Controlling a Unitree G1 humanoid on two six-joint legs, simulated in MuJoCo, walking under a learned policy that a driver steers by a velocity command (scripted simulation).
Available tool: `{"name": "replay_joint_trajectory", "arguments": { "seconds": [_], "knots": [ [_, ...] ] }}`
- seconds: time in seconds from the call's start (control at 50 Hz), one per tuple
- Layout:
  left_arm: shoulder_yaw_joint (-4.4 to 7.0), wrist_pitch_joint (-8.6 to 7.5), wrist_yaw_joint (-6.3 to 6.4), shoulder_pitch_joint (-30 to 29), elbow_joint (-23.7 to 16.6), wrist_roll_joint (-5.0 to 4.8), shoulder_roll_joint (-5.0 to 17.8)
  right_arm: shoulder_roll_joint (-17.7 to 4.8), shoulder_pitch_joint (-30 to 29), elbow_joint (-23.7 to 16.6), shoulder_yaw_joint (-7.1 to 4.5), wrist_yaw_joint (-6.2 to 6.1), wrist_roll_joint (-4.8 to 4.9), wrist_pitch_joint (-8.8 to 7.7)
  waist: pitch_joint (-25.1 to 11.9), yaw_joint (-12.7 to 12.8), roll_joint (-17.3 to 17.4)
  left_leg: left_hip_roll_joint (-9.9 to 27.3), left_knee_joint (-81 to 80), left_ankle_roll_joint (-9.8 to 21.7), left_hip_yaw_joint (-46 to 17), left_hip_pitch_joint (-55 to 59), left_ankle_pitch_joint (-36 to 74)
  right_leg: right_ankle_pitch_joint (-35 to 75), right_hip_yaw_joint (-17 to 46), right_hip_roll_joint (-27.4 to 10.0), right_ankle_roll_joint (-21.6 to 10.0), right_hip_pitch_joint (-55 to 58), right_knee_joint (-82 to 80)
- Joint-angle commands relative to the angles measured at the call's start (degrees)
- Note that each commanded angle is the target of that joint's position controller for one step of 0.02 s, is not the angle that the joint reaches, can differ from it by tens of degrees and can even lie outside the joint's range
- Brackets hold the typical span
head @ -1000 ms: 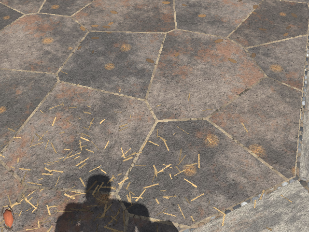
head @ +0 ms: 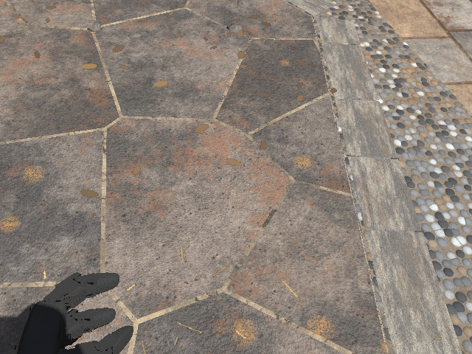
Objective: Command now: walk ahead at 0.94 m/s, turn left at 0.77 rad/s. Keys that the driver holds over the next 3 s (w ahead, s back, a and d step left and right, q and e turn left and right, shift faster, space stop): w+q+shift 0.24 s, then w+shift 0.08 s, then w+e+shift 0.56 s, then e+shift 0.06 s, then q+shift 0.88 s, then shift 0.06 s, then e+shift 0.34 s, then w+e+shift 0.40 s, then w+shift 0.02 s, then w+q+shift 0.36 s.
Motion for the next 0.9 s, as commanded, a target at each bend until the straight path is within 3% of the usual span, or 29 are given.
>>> {"name": "replay_joint_trajectory", "arguments": {
  "seconds": [0.02, 0.06, 0.08, 0.1, 0.12, 0.14, 0.16, 0.18, 0.2, 0.22, 0.24, 0.28, 0.3, 0.36, 0.42, 0.46, 0.5, 0.52, 0.54, 0.56, 0.58, 0.6, 0.62, 0.64, 0.68, 0.72, 0.78, 0.84, 0.9],
  "knots": [
    [0.72, -1.95, -0.45, -13.39, -7.08, -0.82, 2.15, -9.95, -1.74, -2.24, -2.70, -0.71, 0.82, -0.38, 3.84, 0.94, 11.35, 6.97, -3.26, 7.25, -12.87, -3.89, 18.08, 0.26, -3.31, 4.43, 1.30, 3.48, -6.85],
    [1.60, -2.40, -0.30, -12.24, -7.30, -1.64, 4.15, -10.45, -3.42, -2.09, -3.13, -0.75, 1.12, 0.00, 2.86, 2.94, 12.38, 7.52, -0.87, 6.48, -14.12, -5.75, 27.65, -0.35, -3.82, 4.76, 0.60, 11.81, -9.53],
    [2.60, -2.51, 0.21, -7.59, -6.46, -1.88, 6.12, -11.03, -6.25, -2.99, -3.43, -0.70, 1.11, -0.06, 0.51, 6.41, 12.50, 6.65, 3.42, 5.22, -13.49, -7.83, 36.94, 0.25, -4.13, 4.66, -0.79, 20.18, -11.84],
    [3.91, -2.26, 1.20, 2.35, -4.41, -2.06, 8.97, -12.16, -10.31, -4.64, -3.86, -0.43, 0.41, -0.32, -5.36, 12.08, 11.32, 4.76, 13.63, 3.13, -10.91, -13.30, 42.48, 1.07, -1.73, 0.79, -3.22, 34.29, -11.75],
    [5.06, -1.18, 2.72, 18.64, -1.96, -2.23, 12.55, -11.55, -14.20, -7.26, -3.72, -0.08, -1.42, -0.90, -17.08, 19.83, 8.64, 3.63, 29.52, 1.73, -7.77, -22.68, 36.47, -4.64, 4.00, -7.64, -6.91, 54.52, -6.72],
    [5.25, -0.32, 2.58, 27.40, 0.77, -0.39, 15.72, -4.17, -7.39, -9.11, -1.37, 0.14, 0.14, -1.93, -29.49, 17.68, -13.33, -3.62, 48.94, -1.04, -0.85, -42.28, -0.78, -27.23, 33.17, -24.41, -16.10, 75.26, -10.97],
    [4.31, -0.06, 2.11, 24.87, 0.99, 0.14, 10.95, -6.71, -7.28, -9.12, -1.34, -0.57, 2.87, -1.93, -23.05, 16.70, -20.65, 1.69, 57.67, -1.16, 3.39, -50.57, -9.31, -37.19, 41.89, -26.93, -16.62, 69.27, -16.06],
    [3.52, 0.53, 2.53, 22.24, 1.29, 0.18, 7.07, -10.56, -13.71, -9.34, -2.30, -0.64, 2.32, -1.68, -11.14, 18.03, -14.87, 4.51, 59.62, -1.01, 5.60, -54.57, -4.90, -32.89, 32.53, -23.48, -14.09, 60.49, -17.58],
    [3.18, 1.13, 2.70, 21.71, 2.64, 0.67, 6.53, -10.59, -16.96, -9.53, -2.46, -0.49, 0.82, -1.36, -5.16, 17.20, -6.60, 6.50, 59.78, -0.95, 7.72, -53.31, -2.20, -23.03, 24.44, -21.53, -12.85, 52.78, -18.73],
    [2.74, 1.58, 2.41, 20.22, 3.93, 1.50, 5.45, -9.35, -19.80, -10.41, -2.52, -0.15, -0.18, -1.22, -0.06, 15.46, -2.47, 7.92, 58.62, -0.89, 8.78, -51.85, -0.89, -16.09, 19.28, -19.51, -12.29, 45.14, -20.62],
    [2.07, 1.59, 2.09, 18.39, 4.90, 2.10, 3.91, -7.28, -21.44, -11.45, -2.43, 0.23, -0.09, -0.53, 3.24, 13.36, -1.84, 9.48, 59.11, -0.53, 9.04, -50.63, -0.65, -12.12, 14.14, -17.89, -11.18, 39.05, -22.43],
    [1.33, 1.18, 1.19, 15.29, 6.60, 0.84, 2.08, -3.58, -21.49, -13.68, -1.20, 0.97, 1.33, 0.69, 6.15, 9.49, -4.06, 12.26, 57.88, -0.85, 8.17, -49.86, -2.82, -9.08, 9.55, -18.38, -11.61, 30.28, -25.75],
    [1.30, 0.93, 0.97, 13.67, 7.07, 0.15, 2.34, -3.52, -21.97, -14.69, -0.92, 1.28, 1.14, 0.95, 7.37, 7.73, -4.26, 12.87, 56.37, -1.38, 7.41, -49.92, -1.33, -6.21, 6.82, -18.26, -11.51, 27.09, -27.42],
    [2.42, 0.13, 1.03, 11.26, 8.03, -0.65, 7.52, -5.55, -24.65, -16.14, -0.29, 2.33, -0.80, 0.13, 9.28, 4.93, -0.98, 12.31, 41.62, -2.23, 8.22, -43.17, 11.38, -0.58, -3.58, -14.65, -11.05, 18.98, -31.61],
    [3.45, 0.04, 0.82, 16.93, 9.75, -1.62, 12.17, -7.53, -31.18, -16.97, -0.35, 3.73, -1.67, -1.72, 9.93, 7.15, 3.41, 8.10, 26.91, -1.33, 15.57, -27.76, 20.17, 3.39, -5.56, -13.72, -11.67, 15.48, -35.63],
    [3.64, 0.66, 0.69, 19.07, 10.70, -1.06, 15.59, -11.77, -29.89, -17.38, -2.07, 3.67, -0.98, -2.05, 5.48, 4.65, 0.34, 4.54, 22.56, -0.61, 16.90, -22.26, 15.69, 24.55, -5.41, -15.71, -10.55, 24.45, -28.04],
    [2.58, 1.63, 0.90, 20.28, 11.88, 0.57, 16.16, -17.67, -11.27, -13.51, -5.58, 1.92, -0.53, -0.89, -7.38, -7.27, -3.26, 0.75, 22.27, -0.07, 19.84, 5.50, 10.63, 38.50, -7.49, -12.68, -6.79, 18.63, -1.61],
    [0.31, 1.28, 0.95, 22.56, 11.29, 1.82, 9.34, -22.85, -1.03, -11.51, -7.08, 0.43, -1.02, -0.21, -15.05, -9.43, 2.35, 11.79, 25.49, 0.78, 6.53, 24.13, 3.97, 13.34, -5.06, -8.71, -3.56, 3.97, 21.35],
    [-1.97, 0.23, 0.91, 32.44, 9.54, -1.38, 0.58, -27.52, -1.14, -11.62, -7.17, 0.83, -3.69, -1.23, -27.91, -0.94, 23.47, 25.19, 7.48, 6.20, -25.71, 27.43, -23.70, -23.47, 2.50, -0.74, -3.36, -3.50, 42.95],
    [-0.89, 0.13, 1.18, 27.65, 9.68, -3.83, 5.90, -21.58, -1.97, -11.54, -5.93, 1.50, -3.16, -1.87, -23.76, -2.10, 16.88, 24.48, -2.29, 4.67, -32.07, 22.40, -31.35, -20.52, 4.82, -2.07, -4.05, -7.52, 49.72],
    [-0.22, 0.48, 1.56, 21.30, 7.74, -4.85, 7.46, -18.76, -5.60, -10.74, -5.11, 1.81, -2.55, -2.41, -12.09, -1.24, 12.22, 25.07, -3.61, 4.17, -26.28, 15.35, -25.60, -16.19, 2.29, -3.58, -3.61, -14.84, 52.25],
    [-0.57, 0.94, 2.06, 18.78, 7.23, -3.44, 6.67, -17.04, -9.52, -10.23, -4.68, 2.18, -2.76, -2.77, -6.81, 1.26, 6.87, 24.49, -2.74, 4.17, -18.31, 7.06, -15.13, -12.09, 0.88, -6.73, -3.54, -14.77, 50.44],
    [-0.25, 1.82, 2.10, 18.72, 7.48, -1.81, 6.38, -14.61, -13.24, -9.71, -4.34, 2.42, -3.66, -3.13, -4.07, 4.44, 5.80, 22.77, -2.34, 3.72, -10.81, -0.89, -8.10, -8.15, 0.50, -9.37, -3.88, -11.35, 47.51],
    [0.01, 3.14, 1.62, 21.34, 8.52, -2.03, 5.52, -11.97, -15.65, -9.28, -3.91, 2.38, -4.36, -3.63, -4.14, 7.32, 7.85, 21.58, -2.99, 3.41, -5.50, -6.08, -3.81, -5.98, 1.46, -11.36, -3.99, -6.61, 46.22],
    [0.23, 5.69, 1.01, 21.50, 9.35, -2.80, 3.81, -8.67, -19.27, -7.88, -3.50, 2.23, -3.09, -4.26, -0.68, 9.70, 8.00, 19.63, -6.59, 2.54, 5.27, -9.94, 3.20, -6.29, 1.06, -12.60, -4.09, -4.84, 42.75],
    [0.00, 7.06, 1.02, 17.37, 8.32, -1.87, 2.46, -8.51, -20.36, -6.71, -3.81, 1.62, -2.71, -4.63, 4.38, 9.88, 5.86, 18.19, -9.04, 1.29, 14.08, -10.95, 11.85, -3.37, 0.44, -12.86, -4.07, -8.11, 39.73],
    [-0.26, 6.87, 0.29, 13.07, 6.52, -1.39, 2.30, -9.34, -20.70, -6.34, -4.12, 0.34, -3.59, -4.45, 8.19, 10.44, 3.41, 14.87, -11.44, 0.91, 23.98, -9.63, 17.74, 6.49, -2.56, -10.95, -4.32, -10.85, 30.33],
    [-0.63, 6.19, -1.51, 7.24, 4.75, -1.06, 2.84, -13.15, -18.72, -5.80, -4.95, -0.53, -3.12, -4.12, 10.00, 8.77, -0.31, 14.54, -13.40, -0.14, 29.87, -4.68, 21.95, 13.56, -8.04, -9.56, -6.02, -9.52, 18.26],
    [0.25, 5.53, -2.98, 5.50, 3.34, -1.28, 5.48, -18.01, -18.43, -5.95, -5.93, -1.12, -2.86, -2.68, 8.23, 9.94, 0.93, 14.57, -6.47, -2.24, 33.17, 2.21, 55.12, 13.40, -16.15, -3.78, -8.12, -1.21, 9.59]
  ]
}}
Next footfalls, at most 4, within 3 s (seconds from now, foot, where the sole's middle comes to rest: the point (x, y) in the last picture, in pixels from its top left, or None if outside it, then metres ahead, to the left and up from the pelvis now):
0.12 right None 0.24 -0.15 -0.78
0.50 left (81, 340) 0.55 0.30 -0.78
0.98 right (135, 203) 1.01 0.15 -0.78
1.52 left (75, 177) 1.13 0.35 -0.78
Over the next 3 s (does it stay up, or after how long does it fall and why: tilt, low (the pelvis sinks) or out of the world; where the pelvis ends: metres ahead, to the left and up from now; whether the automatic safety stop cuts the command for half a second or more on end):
stays up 1.58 0.20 -0.01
